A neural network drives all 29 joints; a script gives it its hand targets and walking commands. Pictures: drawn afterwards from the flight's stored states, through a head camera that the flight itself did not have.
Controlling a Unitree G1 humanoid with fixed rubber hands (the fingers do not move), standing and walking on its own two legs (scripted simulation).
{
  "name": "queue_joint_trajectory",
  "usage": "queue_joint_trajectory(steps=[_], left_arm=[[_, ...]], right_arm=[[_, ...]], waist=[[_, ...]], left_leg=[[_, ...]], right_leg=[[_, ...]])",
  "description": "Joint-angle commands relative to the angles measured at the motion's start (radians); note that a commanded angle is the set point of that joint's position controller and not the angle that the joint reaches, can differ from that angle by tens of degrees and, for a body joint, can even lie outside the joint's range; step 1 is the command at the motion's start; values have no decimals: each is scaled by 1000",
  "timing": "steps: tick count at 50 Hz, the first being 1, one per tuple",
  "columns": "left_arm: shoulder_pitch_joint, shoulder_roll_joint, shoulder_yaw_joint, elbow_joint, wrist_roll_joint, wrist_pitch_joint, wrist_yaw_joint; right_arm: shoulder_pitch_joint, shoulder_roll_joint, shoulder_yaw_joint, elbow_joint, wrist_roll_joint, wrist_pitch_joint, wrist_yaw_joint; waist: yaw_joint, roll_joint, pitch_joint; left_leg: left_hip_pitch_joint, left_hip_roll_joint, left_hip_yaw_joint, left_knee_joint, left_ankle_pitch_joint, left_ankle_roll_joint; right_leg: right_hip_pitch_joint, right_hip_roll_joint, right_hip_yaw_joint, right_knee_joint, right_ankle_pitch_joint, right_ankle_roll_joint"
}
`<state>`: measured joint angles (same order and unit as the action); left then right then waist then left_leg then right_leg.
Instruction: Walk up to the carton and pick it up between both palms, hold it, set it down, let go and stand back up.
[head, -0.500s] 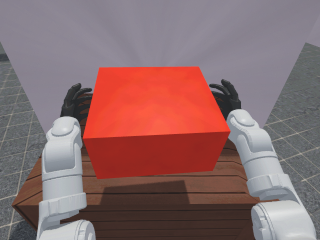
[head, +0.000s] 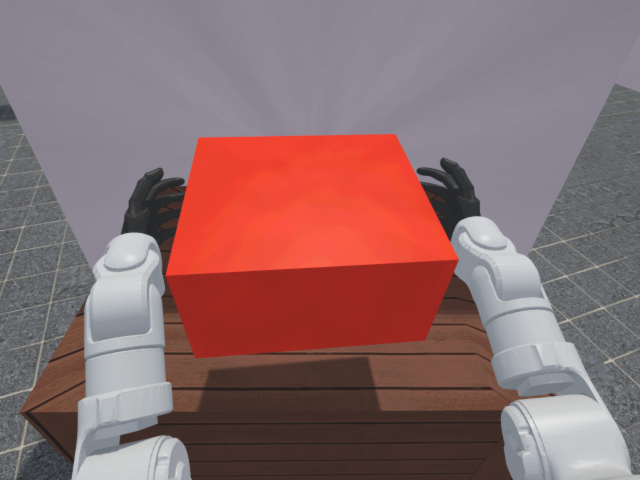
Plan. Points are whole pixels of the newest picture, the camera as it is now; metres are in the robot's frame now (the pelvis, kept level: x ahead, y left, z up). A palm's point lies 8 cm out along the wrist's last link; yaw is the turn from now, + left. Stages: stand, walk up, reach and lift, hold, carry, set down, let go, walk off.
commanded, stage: hold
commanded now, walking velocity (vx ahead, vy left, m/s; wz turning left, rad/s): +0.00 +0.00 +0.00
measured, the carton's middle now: (306, 234) +0.40 +0.01 +0.14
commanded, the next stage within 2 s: none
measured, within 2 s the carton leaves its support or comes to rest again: neither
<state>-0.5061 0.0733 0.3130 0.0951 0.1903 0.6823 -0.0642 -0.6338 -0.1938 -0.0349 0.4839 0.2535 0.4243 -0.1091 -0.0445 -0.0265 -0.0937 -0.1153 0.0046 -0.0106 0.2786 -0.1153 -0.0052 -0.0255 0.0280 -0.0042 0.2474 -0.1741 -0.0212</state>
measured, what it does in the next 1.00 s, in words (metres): stands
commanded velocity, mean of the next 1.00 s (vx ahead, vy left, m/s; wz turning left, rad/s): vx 0.00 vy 0.00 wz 0.00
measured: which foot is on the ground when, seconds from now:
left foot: down 0.00-1.00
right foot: down 0.00-1.00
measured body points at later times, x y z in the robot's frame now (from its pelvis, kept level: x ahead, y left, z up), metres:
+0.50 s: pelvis +0.00 +0.00 +0.00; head -0.05 +0.02 +0.45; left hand +0.35 +0.20 +0.19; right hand +0.37 -0.18 +0.19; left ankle +0.03 +0.12 -0.75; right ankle -0.02 -0.10 -0.75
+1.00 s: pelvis +0.00 +0.00 +0.00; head -0.06 +0.02 +0.45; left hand +0.36 +0.20 +0.19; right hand +0.37 -0.18 +0.19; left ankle +0.03 +0.12 -0.75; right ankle -0.02 -0.10 -0.75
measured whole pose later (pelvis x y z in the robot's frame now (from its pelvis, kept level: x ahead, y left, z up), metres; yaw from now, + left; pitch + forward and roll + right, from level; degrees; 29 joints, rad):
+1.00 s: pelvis +0.00 +0.00 +0.00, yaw -1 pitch -3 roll +0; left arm -0.49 0.06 0.32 0.07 0.20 0.69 -0.07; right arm -0.62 -0.20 -0.02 0.48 0.27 0.42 -0.11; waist -0.05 -0.03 -0.09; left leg -0.10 0.00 0.00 0.28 -0.12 0.00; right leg -0.01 0.03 0.00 0.25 -0.18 -0.02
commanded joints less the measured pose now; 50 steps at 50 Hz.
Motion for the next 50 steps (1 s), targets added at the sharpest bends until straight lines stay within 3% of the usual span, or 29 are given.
queue_joint_trajectory(steps=[1,4,7,10,14,15,18,20,24,29,33,36,43,46,50], left_arm=[[-579,-469,-511,-199,-169,-64,-128],[-555,-475,-525,-237,-171,-56,-125],[-544,-449,-491,-208,-150,-39,-132],[-540,-468,-523,-238,-161,-36,-133],[-543,-458,-510,-246,-158,-32,-129],[-552,-462,-524,-263,-169,-34,-128],[-553,-460,-500,-195,-152,-28,-131],[-576,-480,-533,-241,-179,-36,-127],[-586,-464,-527,-225,-173,-48,-117],[-584,-474,-490,-152,-152,-37,-133],[-626,-484,-508,-152,-174,-57,-124],[-606,-490,-515,-185,-169,-59,-119],[-568,-464,-487,-169,-143,-44,-130],[-596,-467,-475,-148,-132,-44,-134],[-638,-496,-543,-219,-171,-55,-117]], right_arm=[[-686,568,397,-398,131,-66,90],[-665,563,411,-440,144,-61,88],[-648,545,389,-394,126,-45,93],[-640,543,393,-418,130,-49,95],[-645,543,403,-413,141,-43,102],[-643,550,407,-419,141,-45,99],[-656,532,371,-383,118,-41,103],[-671,554,373,-427,115,-56,108],[-664,549,377,-397,119,-53,111],[-668,543,338,-326,80,-53,118],[-725,557,343,-359,86,-72,123],[-705,563,376,-381,110,-75,117],[-675,566,385,-350,115,-65,105],[-690,557,355,-309,98,-63,113],[-691,557,349,-341,115,-72,123]], waist=[[-16,28,-362],[-15,31,-377],[-4,19,-290],[-15,51,-308],[3,35,-275],[-10,45,-322],[-1,44,-253],[-5,42,-321],[-5,41,-328],[-3,29,-257],[-10,36,-335],[2,38,-349],[1,11,-291],[4,34,-246],[-18,86,-321]], left_leg=[[225,-43,15,52,293,-30],[239,-44,11,57,317,-27],[194,-42,24,30,223,-13],[202,-41,22,39,265,-31],[199,-37,21,36,266,-29],[217,-42,20,45,273,-30],[181,-32,24,18,192,-23],[206,-34,21,29,225,-27],[209,-37,19,32,226,-26],[164,-31,29,-6,110,-12],[208,-34,26,14,151,-17],[229,-34,21,37,250,-22],[192,-40,28,18,208,-15],[163,-38,32,-2,125,-11],[220,-26,19,30,231,-40]], right_leg=[[39,21,-14,-4,393,59],[26,25,-16,5,412,62],[1,19,-12,-14,306,59],[1,25,-18,-8,318,52],[-12,28,-20,-12,314,48],[0,19,-15,-2,342,54],[-33,21,-21,-26,235,48],[-32,25,-21,-18,265,42],[-25,23,-17,-17,273,47],[-43,13,-18,-35,159,40],[-52,19,-20,-26,179,44],[-23,24,-21,-11,283,49],[-2,15,-11,-14,300,56],[-29,14,-19,-32,183,51],[-49,27,-22,-23,218,31]])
